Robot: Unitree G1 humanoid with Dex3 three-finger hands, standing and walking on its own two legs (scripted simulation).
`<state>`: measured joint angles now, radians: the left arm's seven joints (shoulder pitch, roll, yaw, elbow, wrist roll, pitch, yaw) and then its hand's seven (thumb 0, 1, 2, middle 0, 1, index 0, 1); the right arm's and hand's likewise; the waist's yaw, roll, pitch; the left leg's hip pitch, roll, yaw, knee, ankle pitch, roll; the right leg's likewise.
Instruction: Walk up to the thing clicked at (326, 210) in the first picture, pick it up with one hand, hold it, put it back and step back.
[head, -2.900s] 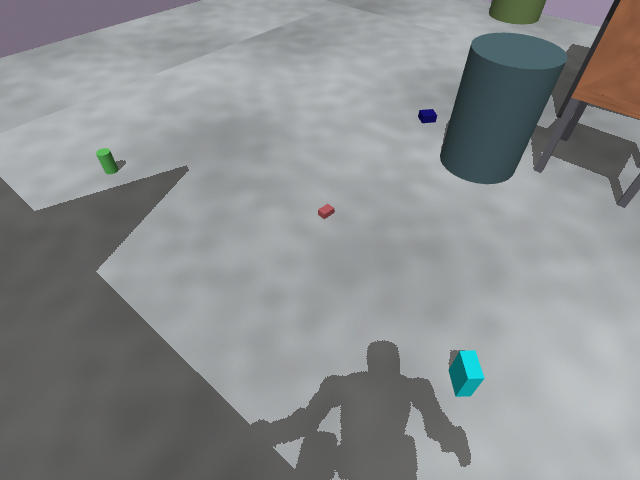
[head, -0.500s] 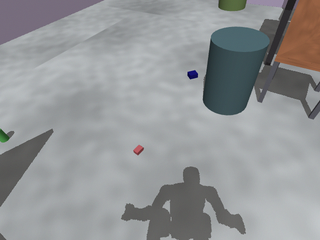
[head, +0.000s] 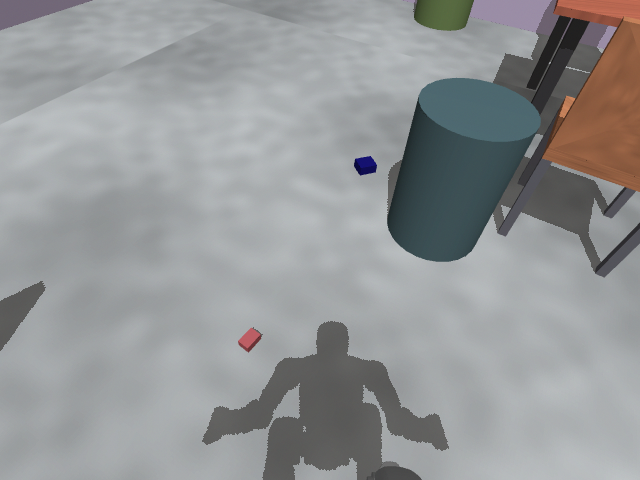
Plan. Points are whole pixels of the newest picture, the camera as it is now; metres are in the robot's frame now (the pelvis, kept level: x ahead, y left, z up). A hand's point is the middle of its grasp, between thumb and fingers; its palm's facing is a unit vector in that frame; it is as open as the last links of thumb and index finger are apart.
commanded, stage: walk up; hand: left
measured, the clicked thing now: (249, 339) +0.68 +0.22 -0.76
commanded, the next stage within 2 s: none
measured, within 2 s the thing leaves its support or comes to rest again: neither
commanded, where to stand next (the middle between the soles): +0.30 -0.01 m, yaw +1 degrees
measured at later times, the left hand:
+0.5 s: hand (123, 453) +0.20 +0.28 -0.15, palm faces +0.01 -0.93 -0.37, open 7.4 cm
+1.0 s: hand (163, 379) +0.31 +0.26 -0.16, palm faces -0.03 -0.93 -0.36, open 7.4 cm
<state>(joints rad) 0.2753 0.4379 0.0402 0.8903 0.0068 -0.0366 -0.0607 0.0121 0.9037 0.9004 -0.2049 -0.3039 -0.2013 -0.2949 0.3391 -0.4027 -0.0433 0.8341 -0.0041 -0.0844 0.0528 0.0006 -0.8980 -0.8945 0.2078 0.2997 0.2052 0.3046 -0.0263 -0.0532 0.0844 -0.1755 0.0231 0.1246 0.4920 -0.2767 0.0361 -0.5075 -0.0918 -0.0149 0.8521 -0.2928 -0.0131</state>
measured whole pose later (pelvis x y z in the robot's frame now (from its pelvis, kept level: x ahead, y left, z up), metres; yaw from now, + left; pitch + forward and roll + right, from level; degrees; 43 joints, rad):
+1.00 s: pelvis +0.23 +0.00 -0.01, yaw +0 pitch -2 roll +0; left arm 0.15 0.37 0.00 1.02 0.00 0.00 -0.01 0.01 0.90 0.90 -0.21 -0.30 -0.20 -0.30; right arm 0.14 -0.37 0.00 0.99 0.01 -0.02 0.01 0.00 -0.90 -0.89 0.21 0.30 0.20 0.30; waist 0.00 0.01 0.08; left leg -0.30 0.06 0.08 0.65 -0.30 -0.02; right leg -0.32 -0.05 -0.01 0.66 -0.29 0.02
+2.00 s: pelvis +0.26 +0.00 +0.01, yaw +0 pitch -2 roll +0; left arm 0.08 0.34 0.01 1.17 0.00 0.01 -0.01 0.01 0.90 0.90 -0.21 -0.30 -0.20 -0.30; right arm 0.06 -0.34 0.00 1.17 0.00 -0.01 0.01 0.00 -0.90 -0.89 0.21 0.30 0.20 0.30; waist 0.00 0.00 0.04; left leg -0.10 0.06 0.09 0.31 -0.18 -0.03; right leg -0.13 -0.04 -0.02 0.32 -0.16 0.03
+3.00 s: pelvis +0.27 -0.01 +0.01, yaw +1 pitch -2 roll +0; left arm 0.11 0.36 -0.01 1.13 0.01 -0.01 0.00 0.01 0.90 0.90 -0.21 -0.30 -0.20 -0.30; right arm 0.10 -0.35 0.00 1.14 -0.01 0.00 0.02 0.00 -0.90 -0.89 0.21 0.30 0.20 0.30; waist 0.00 0.00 0.04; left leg -0.09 0.07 0.07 0.30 -0.17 -0.04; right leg -0.11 -0.03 -0.04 0.32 -0.17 0.02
